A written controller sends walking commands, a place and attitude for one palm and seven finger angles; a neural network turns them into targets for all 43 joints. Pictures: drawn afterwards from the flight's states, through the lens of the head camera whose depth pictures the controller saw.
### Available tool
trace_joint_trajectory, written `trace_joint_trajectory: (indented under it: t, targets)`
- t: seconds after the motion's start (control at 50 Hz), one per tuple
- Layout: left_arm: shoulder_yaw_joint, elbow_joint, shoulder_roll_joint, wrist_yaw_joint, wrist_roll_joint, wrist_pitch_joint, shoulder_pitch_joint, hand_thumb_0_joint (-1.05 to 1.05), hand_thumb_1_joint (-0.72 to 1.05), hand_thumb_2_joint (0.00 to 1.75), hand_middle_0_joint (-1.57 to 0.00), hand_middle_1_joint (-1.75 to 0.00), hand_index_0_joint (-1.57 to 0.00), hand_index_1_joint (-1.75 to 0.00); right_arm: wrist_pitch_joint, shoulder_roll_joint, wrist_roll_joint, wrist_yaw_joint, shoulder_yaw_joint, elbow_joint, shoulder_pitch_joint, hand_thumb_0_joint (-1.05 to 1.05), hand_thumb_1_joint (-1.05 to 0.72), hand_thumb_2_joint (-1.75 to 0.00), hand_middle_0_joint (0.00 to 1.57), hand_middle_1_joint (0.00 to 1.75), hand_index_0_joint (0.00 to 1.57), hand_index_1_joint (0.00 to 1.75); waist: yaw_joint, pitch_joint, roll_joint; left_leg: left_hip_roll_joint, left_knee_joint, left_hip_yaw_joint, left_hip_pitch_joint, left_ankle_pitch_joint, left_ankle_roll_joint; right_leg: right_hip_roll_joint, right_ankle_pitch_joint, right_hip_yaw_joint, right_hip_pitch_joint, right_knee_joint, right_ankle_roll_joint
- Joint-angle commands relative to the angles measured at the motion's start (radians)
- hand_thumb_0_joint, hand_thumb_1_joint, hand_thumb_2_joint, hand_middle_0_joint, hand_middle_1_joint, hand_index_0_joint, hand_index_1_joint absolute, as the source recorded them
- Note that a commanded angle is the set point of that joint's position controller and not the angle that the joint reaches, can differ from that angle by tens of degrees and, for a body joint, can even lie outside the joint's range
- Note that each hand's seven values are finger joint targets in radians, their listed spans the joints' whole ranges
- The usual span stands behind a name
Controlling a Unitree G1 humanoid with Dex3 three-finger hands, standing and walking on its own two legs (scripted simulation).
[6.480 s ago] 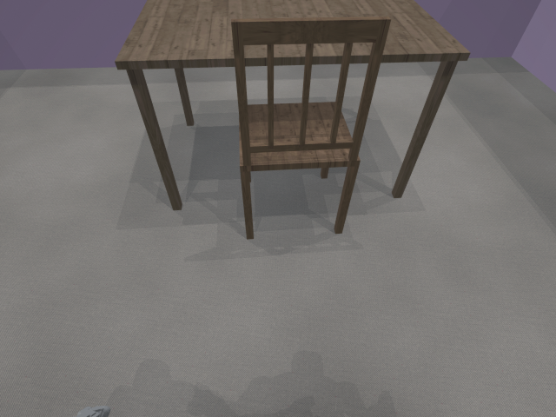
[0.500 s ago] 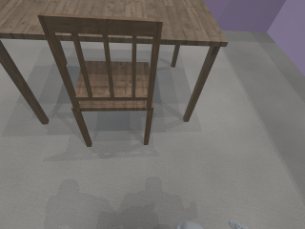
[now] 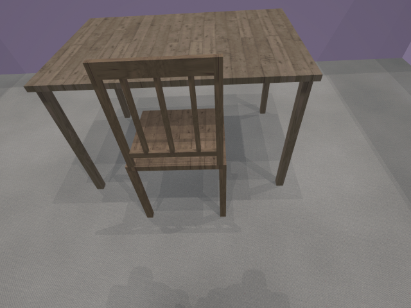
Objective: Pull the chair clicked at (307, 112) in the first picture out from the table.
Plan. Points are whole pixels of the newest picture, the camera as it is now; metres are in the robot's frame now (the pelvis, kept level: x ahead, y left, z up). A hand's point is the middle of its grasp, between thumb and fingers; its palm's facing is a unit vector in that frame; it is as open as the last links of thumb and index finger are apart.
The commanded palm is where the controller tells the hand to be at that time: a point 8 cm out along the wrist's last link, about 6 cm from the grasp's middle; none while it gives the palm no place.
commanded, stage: take the last steps up to it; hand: left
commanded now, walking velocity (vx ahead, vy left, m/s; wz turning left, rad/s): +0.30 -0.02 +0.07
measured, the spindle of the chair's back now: (165, 118) +0.75 +0.19 -0.08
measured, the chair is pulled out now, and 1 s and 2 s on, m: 0.00 0.00 0.00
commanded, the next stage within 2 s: come to a stop and stand still in 0.78 s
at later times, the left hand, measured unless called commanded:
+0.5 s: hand out of the picture +0.03 +0.21 -0.18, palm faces +0.10 -0.99 -0.14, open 7.4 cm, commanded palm none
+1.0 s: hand (152, 238) +0.33 +0.17 -0.17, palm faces +0.02 -0.97 -0.23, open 7.2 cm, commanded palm none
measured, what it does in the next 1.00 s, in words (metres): walks ahead: left foot, then right foot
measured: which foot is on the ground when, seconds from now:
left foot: up 0.00-0.34, down 0.36-0.76, up 0.78-1.00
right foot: down 0.00-0.36, up 0.38-0.74, down 0.76-1.00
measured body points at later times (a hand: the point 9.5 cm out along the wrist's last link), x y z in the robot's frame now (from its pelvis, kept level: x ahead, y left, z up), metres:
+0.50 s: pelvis +0.12 +0.05 -0.01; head +0.13 +0.06 +0.44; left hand +0.03 +0.26 -0.17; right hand +0.21 -0.17 -0.15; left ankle +0.12 +0.16 -0.74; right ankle +0.06 -0.07 -0.67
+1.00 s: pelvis +0.29 -0.01 +0.00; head +0.31 -0.03 +0.45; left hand +0.33 +0.23 -0.15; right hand +0.30 -0.24 -0.17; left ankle +0.29 +0.13 -0.69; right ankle +0.31 -0.09 -0.74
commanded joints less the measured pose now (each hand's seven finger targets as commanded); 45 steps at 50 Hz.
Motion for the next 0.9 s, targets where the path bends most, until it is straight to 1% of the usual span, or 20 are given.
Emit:
trace_joint_trajectory:
  t: [0.0,0.14,0.22,0.26,0.3,0.32,0.34,0.36,0.38,0.42,0.48,0.52,0.66,0.7,0.72,0.74,0.76,0.8,0.82,0.88]
  targets:
    - [0.034,-0.012,0.134,0.009,-0.001,-0.049,0.067,0.00,0.90,0.90,-0.20,-0.30,-0.20,-0.30,-0.045,-0.048,0.000,0.006,-0.021,-0.061,-0.024,0.00,-0.90,-0.90,0.20,0.30,0.20,0.30,0.010,0.129,-0.162,0.088,0.164,0.009,-0.194,0.120,-0.015,-0.235,-0.099,0.187,-0.003,-0.304,-0.070]
    - [0.032,0.083,0.133,0.005,0.008,-0.066,0.213,0.00,0.90,0.90,-0.20,-0.30,-0.20,-0.30,-0.061,-0.031,0.004,0.006,-0.008,-0.083,-0.152,0.00,-0.90,-0.90,0.20,0.30,0.20,0.30,0.054,0.136,-0.178,0.128,-0.008,0.062,-0.229,0.107,-0.025,-0.257,0.102,0.177,0.100,-0.285,-0.121]
    - [0.031,0.127,0.140,0.006,0.011,-0.059,0.247,0.00,0.90,0.90,-0.20,-0.30,-0.20,-0.30,-0.079,-0.002,0.010,0.008,0.008,-0.086,-0.213,0.00,-0.90,-0.90,0.20,0.30,0.20,0.30,0.069,0.135,-0.210,0.105,-0.175,0.111,-0.106,0.068,-0.006,-0.251,0.214,0.144,0.070,-0.237,-0.121]
    - [0.035,0.142,0.141,0.006,0.008,-0.056,0.240,0.00,0.90,0.90,-0.20,-0.30,-0.20,-0.30,-0.092,0.002,0.012,0.004,0.013,-0.074,-0.185,0.00,-0.90,-0.90,0.20,0.30,0.20,0.30,0.051,0.109,-0.204,0.085,-0.280,0.132,0.007,0.093,0.005,-0.232,0.248,0.127,0.052,-0.181,-0.107]
    - [0.036,0.151,0.133,0.005,0.001,-0.051,0.215,0.00,0.90,0.90,-0.20,-0.30,-0.20,-0.30,-0.107,-0.023,0.008,-0.009,0.006,-0.017,-0.040,0.00,-0.90,-0.90,0.20,0.30,0.20,0.30,-0.019,0.056,-0.150,0.049,-0.429,0.167,0.285,0.176,0.014,-0.173,0.285,0.068,-0.056,-0.010,-0.069]
    - [0.032,0.146,0.095,0.001,-0.003,-0.051,0.218,0.00,0.90,0.90,-0.20,-0.30,-0.20,-0.30,-0.117,-0.089,0.004,-0.022,-0.008,0.022,0.095,0.00,-0.90,-0.90,0.20,0.30,0.20,0.30,-0.074,-0.031,-0.024,0.151,-0.482,0.048,0.501,0.165,0.044,-0.125,0.233,0.025,-0.166,0.210,-0.036]
    - [0.023,0.127,0.039,-0.006,-0.011,-0.051,0.249,0.00,0.90,0.90,-0.20,-0.30,-0.20,-0.30,-0.120,-0.203,-0.004,-0.035,-0.033,0.045,0.202,0.00,-0.90,-0.90,0.20,0.30,0.20,0.30,-0.091,-0.123,0.220,0.431,-0.554,-0.308,0.668,0.191,0.142,-0.016,-0.148,-0.070,-0.386,0.486,0.018]
    - [0.026,0.094,0.071,-0.004,-0.001,-0.054,0.184,0.00,0.90,0.90,-0.20,-0.30,-0.20,-0.30,-0.107,-0.224,0.006,-0.036,-0.035,0.042,0.230,0.00,-0.90,-0.90,0.20,0.30,0.20,0.30,-0.104,-0.101,0.180,0.504,-0.635,-0.396,0.601,0.124,0.202,-0.008,-0.304,-0.009,-0.451,0.637,0.006]
    - [0.030,0.090,0.069,-0.004,0.001,-0.046,0.121,0.00,0.90,0.90,-0.20,-0.30,-0.20,-0.30,-0.107,-0.191,0.007,-0.044,-0.031,0.038,0.179,0.00,-0.90,-0.90,0.20,0.30,0.20,0.30,-0.101,-0.032,0.168,0.489,-0.673,-0.368,0.499,0.070,0.201,-0.048,-0.252,0.026,-0.496,0.739,0.004]
    - [0.040,0.099,0.068,-0.022,0.004,-0.035,0.090,0.00,0.90,0.90,-0.20,-0.30,-0.20,-0.30,-0.112,-0.093,0.010,-0.047,-0.007,0.001,0.048,0.00,-0.90,-0.90,0.20,0.30,0.20,0.30,-0.041,0.114,0.082,0.413,-0.723,-0.223,0.297,0.050,0.175,-0.108,-0.107,0.051,-0.483,0.748,0.010]
    - [0.042,0.109,0.030,-0.029,0.010,-0.013,0.147,0.00,0.90,0.90,-0.20,-0.30,-0.20,-0.30,-0.129,-0.034,0.010,-0.047,0.001,-0.014,0.003,0.00,-0.90,-0.90,0.20,0.30,0.20,0.30,0.021,0.118,0.087,0.335,-0.740,-0.039,0.203,0.222,0.152,-0.116,-0.004,0.026,-0.405,0.646,0.034]
    - [0.042,0.091,0.029,-0.031,0.009,-0.009,0.124,0.00,0.90,0.90,-0.20,-0.30,-0.20,-0.30,-0.135,-0.053,0.011,-0.047,-0.001,-0.020,0.004,0.00,-0.90,-0.90,0.20,0.30,0.20,0.30,0.031,0.112,0.042,0.334,-0.742,-0.013,0.203,0.283,0.166,-0.121,0.017,0.018,-0.394,0.555,0.044]
    - [0.047,0.024,0.068,-0.038,0.007,-0.016,-0.001,0.00,0.90,0.90,-0.20,-0.30,-0.20,-0.30,-0.113,-0.111,-0.001,-0.038,-0.018,-0.007,-0.005,0.00,-0.90,-0.90,0.20,0.30,0.20,0.30,0.022,0.128,0.091,0.319,-0.633,0.038,0.205,0.286,0.135,-0.063,0.072,-0.061,-0.236,0.226,0.033]
    - [0.057,0.049,0.100,-0.035,0.008,-0.025,0.084,0.00,0.90,0.90,-0.20,-0.30,-0.20,-0.30,-0.105,-0.103,0.001,-0.035,-0.015,-0.001,-0.006,0.00,-0.90,-0.90,0.20,0.30,0.20,0.30,0.067,0.095,0.014,0.273,-0.491,0.066,0.148,0.281,0.102,-0.018,0.123,-0.090,-0.051,0.126,0.020]
    - [0.066,0.080,0.145,-0.030,0.012,-0.039,0.181,0.00,0.90,0.90,-0.20,-0.30,-0.20,-0.30,-0.108,-0.083,0.007,-0.032,-0.008,0.004,0.000,0.00,-0.90,-0.90,0.20,0.30,0.20,0.30,0.113,0.041,-0.071,0.207,-0.299,0.121,0.095,0.278,0.065,-0.050,0.138,-0.027,0.094,0.065,0.001]
    - [0.085,0.101,0.239,-0.018,0.016,-0.052,0.267,0.00,0.90,0.90,-0.20,-0.30,-0.20,-0.30,-0.113,-0.021,0.017,-0.025,0.005,-0.007,0.046,0.00,-0.90,-0.90,0.20,0.30,0.20,0.30,0.128,-0.052,-0.312,0.086,0.003,0.192,-0.064,0.045,0.019,-0.267,0.192,0.301,0.243,-0.038,-0.088]
    - [0.088,0.103,0.289,-0.014,-0.004,-0.053,0.304,0.00,0.90,0.90,-0.20,-0.30,-0.20,-0.30,-0.107,-0.029,0.023,-0.030,0.009,-0.033,0.043,0.00,-0.90,-0.90,0.20,0.30,0.20,0.30,0.128,-0.124,-0.370,0.047,0.235,0.110,-0.120,-0.256,0.017,-0.404,0.257,0.508,0.254,-0.168,-0.183]
    - [0.074,0.064,0.234,-0.004,-0.006,-0.046,0.148,0.00,0.90,0.90,-0.20,-0.30,-0.20,-0.30,-0.100,-0.039,0.022,-0.034,-0.004,-0.035,-0.021,0.00,-0.90,-0.90,0.20,0.30,0.20,0.30,0.089,-0.040,-0.202,0.107,0.395,0.013,-0.187,-0.136,0.026,-0.384,0.156,0.444,0.131,-0.200,-0.214]
    - [0.062,0.042,0.195,0.001,-0.006,-0.045,0.065,0.00,0.90,0.90,-0.20,-0.30,-0.20,-0.30,-0.097,-0.036,0.015,-0.030,0.001,-0.026,-0.037,0.00,-0.90,-0.90,0.20,0.30,0.20,0.30,0.060,0.003,-0.113,0.144,0.374,0.005,-0.169,-0.049,0.021,-0.334,0.145,0.334,0.034,-0.195,-0.192]
    - [0.034,0.029,0.122,0.008,0.000,-0.056,-0.020,0.00,0.90,0.90,-0.20,-0.30,-0.20,-0.30,-0.073,0.004,0.008,-0.029,0.016,0.012,0.050,0.00,-0.90,-0.90,0.20,0.30,0.20,0.30,-0.015,0.010,-0.130,0.146,0.203,0.040,-0.043,0.031,-0.016,-0.258,0.404,0.111,-0.099,-0.196,-0.144]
